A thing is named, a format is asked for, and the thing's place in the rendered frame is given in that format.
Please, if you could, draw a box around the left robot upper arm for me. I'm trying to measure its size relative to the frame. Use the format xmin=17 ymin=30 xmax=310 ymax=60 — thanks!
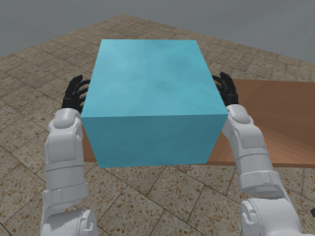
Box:
xmin=40 ymin=208 xmax=98 ymax=236

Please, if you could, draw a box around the left robot hand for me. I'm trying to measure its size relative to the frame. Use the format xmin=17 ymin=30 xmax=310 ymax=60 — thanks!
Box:
xmin=61 ymin=75 xmax=91 ymax=114

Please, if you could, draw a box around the left robot forearm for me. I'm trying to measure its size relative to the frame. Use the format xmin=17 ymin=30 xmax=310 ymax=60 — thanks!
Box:
xmin=39 ymin=108 xmax=89 ymax=236

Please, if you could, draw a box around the carton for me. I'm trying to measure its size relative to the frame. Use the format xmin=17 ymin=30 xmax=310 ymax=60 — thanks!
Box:
xmin=80 ymin=39 xmax=228 ymax=168

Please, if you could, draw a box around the right robot upper arm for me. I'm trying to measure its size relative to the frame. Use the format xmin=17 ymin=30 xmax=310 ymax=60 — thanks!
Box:
xmin=239 ymin=197 xmax=315 ymax=236

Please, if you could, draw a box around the right robot hand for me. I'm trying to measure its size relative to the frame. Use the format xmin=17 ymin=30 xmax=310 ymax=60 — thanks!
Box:
xmin=212 ymin=72 xmax=239 ymax=107

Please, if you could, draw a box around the right robot forearm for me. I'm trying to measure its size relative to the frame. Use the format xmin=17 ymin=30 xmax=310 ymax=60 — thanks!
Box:
xmin=221 ymin=104 xmax=302 ymax=233

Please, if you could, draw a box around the table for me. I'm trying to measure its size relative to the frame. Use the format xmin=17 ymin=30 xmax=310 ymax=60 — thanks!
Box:
xmin=82 ymin=79 xmax=315 ymax=217

